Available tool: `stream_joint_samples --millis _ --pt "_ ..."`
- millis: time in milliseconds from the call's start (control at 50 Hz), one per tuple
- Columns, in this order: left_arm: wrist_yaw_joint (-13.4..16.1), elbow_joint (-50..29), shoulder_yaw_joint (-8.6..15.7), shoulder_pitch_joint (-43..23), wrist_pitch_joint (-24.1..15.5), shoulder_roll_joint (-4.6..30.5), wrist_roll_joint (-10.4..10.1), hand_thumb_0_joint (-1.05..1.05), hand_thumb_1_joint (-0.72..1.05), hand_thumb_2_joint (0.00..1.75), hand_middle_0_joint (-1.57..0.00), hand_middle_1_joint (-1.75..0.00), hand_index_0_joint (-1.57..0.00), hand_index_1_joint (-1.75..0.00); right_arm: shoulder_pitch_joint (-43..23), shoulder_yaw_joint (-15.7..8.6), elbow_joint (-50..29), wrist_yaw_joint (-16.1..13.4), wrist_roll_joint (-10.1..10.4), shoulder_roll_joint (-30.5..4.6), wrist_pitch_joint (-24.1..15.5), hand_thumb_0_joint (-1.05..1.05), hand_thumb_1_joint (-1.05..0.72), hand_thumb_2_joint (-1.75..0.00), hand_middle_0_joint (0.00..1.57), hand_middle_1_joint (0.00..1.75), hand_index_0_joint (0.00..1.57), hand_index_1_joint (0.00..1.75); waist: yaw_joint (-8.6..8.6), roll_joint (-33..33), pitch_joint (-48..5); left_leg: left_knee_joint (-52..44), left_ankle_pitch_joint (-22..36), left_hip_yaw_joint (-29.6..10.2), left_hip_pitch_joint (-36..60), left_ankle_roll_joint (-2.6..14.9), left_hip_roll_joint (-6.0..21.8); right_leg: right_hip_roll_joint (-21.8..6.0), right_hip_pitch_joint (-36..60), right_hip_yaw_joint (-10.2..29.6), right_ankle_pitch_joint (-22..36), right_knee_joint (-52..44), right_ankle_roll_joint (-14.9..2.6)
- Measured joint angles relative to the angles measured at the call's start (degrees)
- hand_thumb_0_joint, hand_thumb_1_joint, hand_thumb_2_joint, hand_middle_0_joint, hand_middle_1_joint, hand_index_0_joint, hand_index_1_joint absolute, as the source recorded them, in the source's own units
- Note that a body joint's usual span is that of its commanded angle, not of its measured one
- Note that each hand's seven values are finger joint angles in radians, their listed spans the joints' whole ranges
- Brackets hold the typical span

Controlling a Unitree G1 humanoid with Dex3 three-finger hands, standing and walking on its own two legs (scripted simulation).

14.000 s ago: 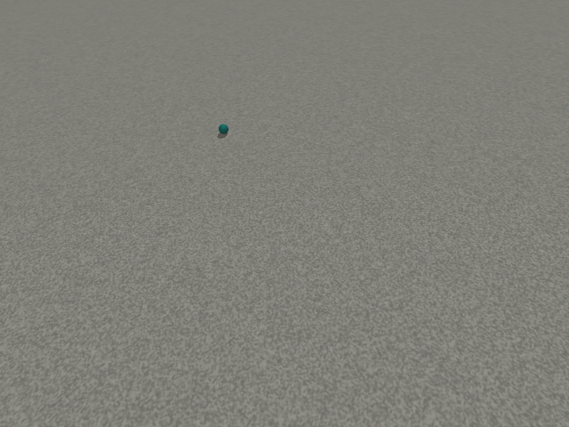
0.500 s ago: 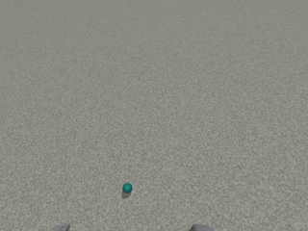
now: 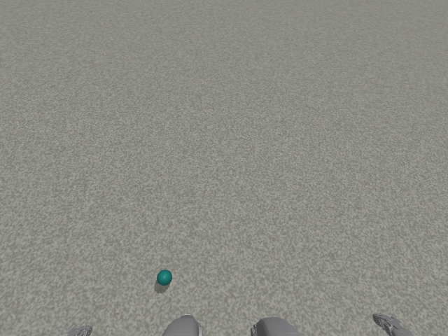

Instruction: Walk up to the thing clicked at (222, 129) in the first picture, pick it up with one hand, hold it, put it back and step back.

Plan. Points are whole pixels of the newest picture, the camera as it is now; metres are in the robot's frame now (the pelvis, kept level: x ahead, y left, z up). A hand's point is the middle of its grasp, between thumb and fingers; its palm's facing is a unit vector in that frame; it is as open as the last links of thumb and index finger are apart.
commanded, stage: walk up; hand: left
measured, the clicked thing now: (164, 277) +0.39 +0.25 -0.72
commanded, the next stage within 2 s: none
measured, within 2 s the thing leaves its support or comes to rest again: neither
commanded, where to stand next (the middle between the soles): +0.04 -0.01 m, yaw +2 degrees
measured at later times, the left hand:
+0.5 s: hand out of the picture +0.00 +0.27 -0.13, palm faces +0.04 -0.90 -0.44, open 7.4 cm
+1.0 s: hand out of the picture +0.01 +0.26 -0.14, palm faces +0.06 -0.93 -0.35, open 7.4 cm
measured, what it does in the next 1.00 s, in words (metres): steps on the spot: right foot, then left foot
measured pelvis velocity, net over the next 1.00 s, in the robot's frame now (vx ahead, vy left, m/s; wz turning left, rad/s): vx -0.04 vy -0.01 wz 0.06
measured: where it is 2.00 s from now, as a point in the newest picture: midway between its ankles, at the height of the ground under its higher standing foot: outside the picture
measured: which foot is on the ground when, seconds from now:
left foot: down 0.00-0.20, up 0.22-0.46, down 0.48-1.00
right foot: up 0.00-0.14, down 0.16-1.00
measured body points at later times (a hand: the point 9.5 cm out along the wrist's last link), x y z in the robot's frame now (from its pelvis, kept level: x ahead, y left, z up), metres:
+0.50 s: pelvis -0.05 -0.02 +0.00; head -0.01 -0.03 +0.45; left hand +0.00 +0.31 -0.10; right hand +0.04 -0.32 -0.13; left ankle -0.05 +0.12 -0.72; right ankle -0.05 -0.15 -0.72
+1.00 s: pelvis -0.04 -0.01 +0.02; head -0.05 +0.00 +0.47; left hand +0.01 +0.31 -0.11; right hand +0.04 -0.31 -0.11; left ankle -0.04 +0.10 -0.72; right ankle -0.02 -0.15 -0.72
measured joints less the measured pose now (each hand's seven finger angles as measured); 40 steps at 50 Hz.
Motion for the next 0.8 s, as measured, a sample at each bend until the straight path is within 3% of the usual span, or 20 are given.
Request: stream_joint_samples --millis 60,140,200,260,340,400,460,500,520,580,620,660,700,760,800 --pt "-0.1 0.9 0.1 0.7 -0.4 0.0 0.1 0.00 0.90 0.90 -0.20 -0.30 -0.20 -0.30 -1.5 -0.2 -0.6 0.2 -0.4 -0.5 0.6 0.00 -0.90 -0.90 0.20 0.30 0.20 0.30 0.23 0.8 -0.5 0.1 0.4 0.1 -0.8 -0.40 0.9 -1.3 1.5 -0.2 0.8 -3.6 0.85" --pt "0.0 2.5 0.5 2.2 -1.6 0.1 0.6 0.00 0.90 0.90 -0.20 -0.30 -0.20 -0.30 -3.1 -0.6 -1.6 1.1 -1.0 -1.7 1.7 0.00 -0.90 -0.90 0.20 0.30 0.20 0.30 0.56 2.3 -1.3 2.8 -0.1 0.6 -2.9 -1.06 1.8 -3.4 6.4 -3.4 2.8 -16.2 1.80" --pt "0.4 4.3 0.8 3.1 -2.8 -1.3 1.9 0.00 0.90 0.90 -0.20 -0.30 -0.20 -0.30 -4.0 -1.4 -0.8 1.5 -0.4 -3.4 3.1 0.00 -0.90 -0.90 0.20 0.30 0.20 0.30 0.20 6.9 -1.0 6.7 -1.3 -1.8 -4.3 -1.02 3.7 -1.4 9.4 -6.3 8.5 -22.1 1.77" --pt "0.1 4.7 0.3 5.4 -3.3 -1.7 3.2 0.00 0.90 0.90 -0.20 -0.30 -0.20 -0.30 -2.7 -1.9 1.4 1.3 -0.1 -3.0 4.5 0.00 -0.90 -0.90 0.20 0.30 0.20 0.30 1.39 6.2 -3.3 12.6 -13.1 -4.8 -5.0 -0.95 -1.0 -3.2 8.5 -5.4 8.1 -21.1 1.25" --pt "0.2 5.2 0.4 6.4 -4.0 -2.7 3.4 0.00 0.90 0.90 -0.20 -0.30 -0.20 -0.30 -1.1 -2.4 3.1 1.7 0.6 -3.8 4.2 0.00 -0.90 -0.90 0.20 0.30 0.20 0.30 1.40 6.8 -4.1 18.2 -13.3 -7.9 -3.2 -0.92 -4.0 -4.9 9.1 -5.1 10.7 -24.8 1.67" --pt "0.1 4.2 0.5 6.0 -4.7 -2.5 3.6 0.01 0.90 0.90 -0.20 -0.30 -0.20 -0.30 0.2 -2.1 4.5 1.7 0.6 -4.0 3.8 0.00 -0.90 -0.90 0.20 0.30 0.20 0.30 1.32 7.2 -3.9 13.5 -13.7 -7.3 0.8 -1.30 -3.1 -5.4 8.9 -6.0 11.9 -26.3 1.98" --pt "-0.1 2.9 0.7 4.9 -4.9 -1.6 3.4 0.01 0.90 0.90 -0.20 -0.30 -0.20 -0.30 1.3 -1.6 6.2 1.9 0.2 -3.3 3.1 0.01 -0.90 -0.90 0.20 0.30 0.20 0.30 0.90 6.4 -3.8 3.1 -13.3 -4.5 6.0 -1.47 -1.8 -6.3 8.2 -7.6 11.7 -25.7 2.34" --pt "-0.1 2.5 0.9 3.7 -4.5 -0.5 2.8 0.00 0.90 0.90 -0.20 -0.30 -0.20 -0.30 1.0 -1.5 7.6 1.8 -0.2 -1.8 2.2 0.01 -0.90 -0.90 0.20 0.30 0.20 0.30 1.32 3.2 -2.5 -2.7 -5.7 -2.9 8.9 -1.81 -3.5 -8.4 7.6 -6.8 10.8 -23.4 2.78" --pt "0.0 2.5 0.9 3.4 -4.2 -0.1 2.4 0.00 0.90 0.90 -0.20 -0.30 -0.20 -0.30 0.9 -1.3 7.9 1.9 -0.5 -0.9 1.8 0.01 -0.90 -0.90 0.20 0.30 0.20 0.30 1.77 1.5 -2.1 -3.8 -4.9 -2.0 9.8 -1.85 -4.2 -9.1 7.0 -5.6 11.1 -21.9 2.36" --pt "0.0 3.8 0.3 2.7 -3.2 -0.5 1.9 0.01 0.90 0.90 -0.20 -0.30 -0.20 -0.30 2.0 -0.8 7.6 2.3 -0.6 -0.2 0.6 0.01 -0.90 -0.90 0.20 0.30 0.20 0.30 0.45 2.2 -3.7 -3.8 -5.0 -3.4 9.7 -1.17 -2.8 -6.2 5.5 -5.2 3.6 -17.9 0.99" --pt "-0.4 4.2 0.0 2.6 -3.4 -0.7 1.8 0.01 0.90 0.90 -0.20 -0.30 -0.20 -0.30 2.5 -0.5 7.5 2.4 -0.7 -0.2 0.7 0.01 -0.90 -0.90 0.20 0.30 0.20 0.30 0.04 2.5 -4.8 -4.5 -4.7 -4.0 10.0 -1.08 -1.8 -5.2 5.5 -5.5 2.3 -18.9 0.40" --pt "-0.6 4.2 -0.1 3.0 -4.3 -0.7 1.8 0.01 0.90 0.90 -0.20 -0.30 -0.20 -0.30 2.4 -0.2 7.5 2.5 -0.5 -0.5 1.0 0.01 -0.90 -0.90 0.20 0.30 0.20 0.30 -0.06 2.6 -5.7 -4.1 -4.9 -4.0 9.9 -1.95 -1.1 -5.0 7.2 -6.1 7.8 -25.1 0.31" --pt "-0.5 4.8 0.0 3.0 -5.1 -0.9 2.0 0.00 0.90 0.90 -0.20 -0.30 -0.20 -0.30 1.6 -0.2 7.8 2.4 -0.1 -1.0 1.4 0.01 -0.90 -0.90 0.20 0.30 0.20 0.30 -0.05 3.1 -5.7 -1.7 -6.0 -4.2 9.2 -2.82 -0.4 -4.4 9.0 -6.4 17.1 -30.2 1.13" --pt "-0.4 6.2 -0.4 3.0 -5.6 -2.2 3.0 0.00 0.90 0.90 -0.20 -0.30 -0.20 -0.30 1.0 -0.5 8.3 2.1 0.3 -1.9 2.4 0.01 -0.90 -0.90 0.20 0.30 0.20 0.30 -0.22 4.9 -6.9 2.5 -11.6 -5.8 7.8 -1.75 -0.3 -3.6 9.7 -7.7 17.4 -30.6 1.69" --pt "-0.7 6.9 -0.7 3.1 -5.2 -2.8 3.3 0.00 0.90 0.90 -0.20 -0.30 -0.20 -0.30 1.2 -0.8 8.9 2.2 0.2 -2.3 2.4 0.01 -0.90 -0.90 0.20 0.30 0.20 0.30 0.04 4.9 -7.7 3.5 -14.0 -4.6 7.5 -1.23 -0.9 -4.3 9.9 -7.7 16.9 -31.0 1.33"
